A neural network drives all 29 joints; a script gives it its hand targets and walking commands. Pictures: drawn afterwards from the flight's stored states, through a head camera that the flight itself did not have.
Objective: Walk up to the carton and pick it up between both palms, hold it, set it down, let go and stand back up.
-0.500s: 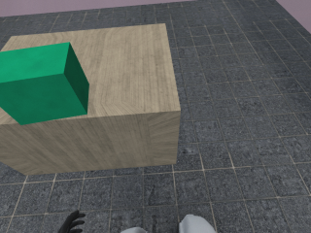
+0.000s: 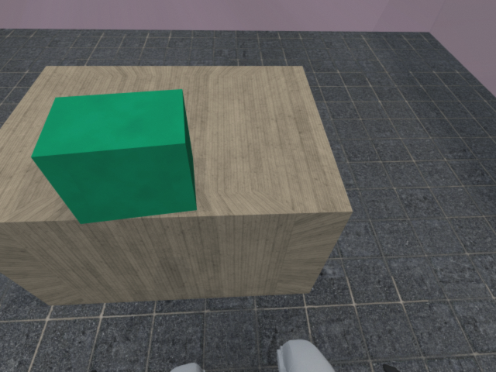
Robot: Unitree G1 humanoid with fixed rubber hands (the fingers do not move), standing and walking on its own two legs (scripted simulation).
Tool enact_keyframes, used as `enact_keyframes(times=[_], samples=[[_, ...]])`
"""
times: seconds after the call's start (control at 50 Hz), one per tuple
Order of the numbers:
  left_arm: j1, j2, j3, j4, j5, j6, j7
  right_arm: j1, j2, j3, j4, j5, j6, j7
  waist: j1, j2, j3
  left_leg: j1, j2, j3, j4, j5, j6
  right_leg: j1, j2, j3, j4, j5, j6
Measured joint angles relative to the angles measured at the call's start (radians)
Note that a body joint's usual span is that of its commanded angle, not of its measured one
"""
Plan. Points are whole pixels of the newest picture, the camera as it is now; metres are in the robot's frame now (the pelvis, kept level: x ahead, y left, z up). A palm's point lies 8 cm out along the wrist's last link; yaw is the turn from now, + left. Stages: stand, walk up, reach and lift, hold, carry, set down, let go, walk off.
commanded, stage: walk up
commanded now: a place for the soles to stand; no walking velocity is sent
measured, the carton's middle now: (130, 157) +0.59 +0.26 -0.04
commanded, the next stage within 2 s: none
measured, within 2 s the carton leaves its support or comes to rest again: neither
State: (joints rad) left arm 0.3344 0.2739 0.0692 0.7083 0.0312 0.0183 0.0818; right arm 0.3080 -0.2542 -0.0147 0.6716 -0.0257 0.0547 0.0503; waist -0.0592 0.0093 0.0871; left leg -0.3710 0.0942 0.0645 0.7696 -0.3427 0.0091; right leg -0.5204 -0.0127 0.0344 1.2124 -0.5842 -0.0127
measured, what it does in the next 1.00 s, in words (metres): steps to the left: right foot, then left foot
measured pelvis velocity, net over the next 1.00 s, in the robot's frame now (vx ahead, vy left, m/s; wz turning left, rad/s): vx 0.07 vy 0.23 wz -0.03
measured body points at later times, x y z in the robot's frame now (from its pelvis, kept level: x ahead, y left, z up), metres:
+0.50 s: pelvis +0.04 +0.14 +0.01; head +0.07 +0.09 +0.46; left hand +0.09 +0.41 -0.08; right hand +0.15 -0.12 -0.13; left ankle +0.11 +0.34 -0.66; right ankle +0.07 -0.04 -0.71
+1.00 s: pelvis +0.07 +0.23 +0.01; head +0.10 +0.22 +0.46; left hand +0.18 +0.49 -0.10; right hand +0.14 -0.03 -0.12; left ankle +0.12 +0.36 -0.71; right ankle +0.08 +0.12 -0.71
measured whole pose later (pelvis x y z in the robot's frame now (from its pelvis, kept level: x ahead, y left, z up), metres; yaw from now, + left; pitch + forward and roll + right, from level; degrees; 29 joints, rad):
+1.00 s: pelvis +0.07 +0.23 +0.01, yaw -2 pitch -1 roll -1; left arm 0.30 0.25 0.02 0.68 0.03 0.02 0.00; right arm 0.33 -0.27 0.00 0.69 0.00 0.03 -0.01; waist -0.02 0.05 0.07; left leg -0.35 0.07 0.06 0.66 -0.29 -0.01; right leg -0.27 0.02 -0.04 0.62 -0.31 -0.02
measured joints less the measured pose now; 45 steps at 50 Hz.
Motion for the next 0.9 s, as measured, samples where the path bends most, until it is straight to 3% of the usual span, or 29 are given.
enact_keyframes(times=[0.12,0.16,0.2,0.24,0.28,0.36,0.46,0.54,0.58,0.6,0.66,0.72,0.82,0.9], samples=[[-0.036,-0.041,-0.019,-0.046,-0.011,-0.039,-0.014,0.017,-0.032,-0.009,0.008,-0.022,0.020,-0.013,-0.030,0.053,0.017,0.051,-0.047,0.044,-0.106,0.035,0.044,0.041,0.033,-0.097,-0.271,0.135,0.009],[-0.034,-0.045,-0.018,-0.056,-0.012,-0.049,-0.017,0.014,-0.039,-0.004,0.015,-0.021,0.029,-0.011,-0.025,0.058,0.015,0.048,-0.062,0.065,-0.082,0.013,0.049,0.114,0.033,-0.120,-0.449,0.262,-0.001],[-0.033,-0.056,-0.019,-0.058,-0.001,-0.058,-0.014,0.003,-0.052,-0.001,0.027,-0.018,0.035,-0.008,-0.006,0.085,0.018,0.035,-0.054,0.079,-0.018,-0.033,0.052,0.174,0.045,-0.129,-0.561,0.315,-0.040],[-0.030,-0.068,-0.031,-0.065,0.024,-0.053,-0.005,-0.009,-0.055,0.001,0.034,-0.024,0.049,-0.008,0.008,0.109,0.025,-0.001,-0.057,0.049,0.109,-0.128,0.022,0.174,0.046,-0.126,-0.525,0.295,-0.050],[-0.019,-0.068,-0.037,-0.059,0.035,-0.046,0.005,-0.012,-0.049,0.006,0.031,-0.039,0.073,-0.009,0.026,0.092,0.018,-0.063,-0.077,0.027,0.285,-0.174,-0.009,0.175,0.009,-0.107,-0.504,0.274,-0.045],[0.012,-0.087,-0.043,-0.031,0.039,-0.048,0.011,-0.030,-0.071,-0.009,0.014,-0.046,0.080,-0.004,0.050,0.104,0.017,-0.151,-0.050,-0.075,0.417,-0.061,-0.046,0.218,-0.050,-0.086,-0.566,0.297,-0.003],[0.045,-0.073,-0.035,-0.010,0.038,-0.058,-0.008,-0.061,-0.076,-0.030,0.001,-0.028,0.066,0.015,0.062,0.109,0.034,-0.170,0.009,-0.143,0.314,0.006,-0.072,0.242,-0.106,-0.070,-0.598,0.307,0.025],[0.055,-0.028,-0.013,-0.024,0.035,-0.050,-0.025,-0.069,-0.052,-0.033,-0.007,-0.008,0.048,0.026,0.079,0.073,0.038,-0.105,0.038,-0.110,0.091,-0.003,-0.058,0.220,-0.150,-0.060,-0.550,0.273,0.030],[0.059,0.001,-0.004,-0.037,0.030,-0.037,-0.033,-0.056,-0.044,-0.034,-0.015,-0.001,0.022,0.025,0.085,0.043,0.029,-0.031,0.024,-0.080,-0.044,0.061,-0.050,0.185,-0.174,-0.040,-0.475,0.229,0.023],[0.050,0.022,0.002,-0.036,0.026,-0.028,-0.036,-0.057,-0.029,-0.036,-0.007,-0.002,0.006,0.020,0.084,0.003,0.038,-0.026,-0.002,-0.063,-0.033,0.066,-0.071,0.167,-0.196,-0.009,-0.420,0.191,0.005],[0.029,0.040,0.009,-0.032,0.001,0.008,-0.029,-0.043,-0.009,-0.019,0.005,-0.001,-0.006,0.002,0.071,-0.029,0.035,-0.044,-0.016,-0.052,0.049,0.008,-0.060,0.099,-0.118,0.038,-0.209,-0.004,-0.001],[0.008,0.034,-0.003,-0.034,-0.019,0.018,-0.028,-0.026,0.001,-0.009,0.009,0.011,0.000,-0.019,0.046,-0.031,0.016,-0.020,-0.019,-0.047,-0.002,0.024,-0.026,0.059,-0.050,-0.007,-0.110,0.009,0.011],[-0.001,0.002,-0.030,-0.047,-0.011,0.010,-0.056,-0.001,-0.008,-0.006,0.015,0.005,-0.011,-0.042,0.028,-0.013,-0.024,0.009,-0.041,-0.021,-0.099,0.064,0.001,0.088,-0.012,-0.057,-0.223,0.063,0.028],[-0.003,-0.005,-0.037,-0.042,0.000,0.019,-0.070,0.012,-0.006,0.000,0.007,-0.002,-0.029,-0.057,0.022,-0.002,-0.035,0.013,-0.050,0.001,-0.114,0.065,0.000,0.160,-0.003,-0.061,-0.396,0.110,0.025]])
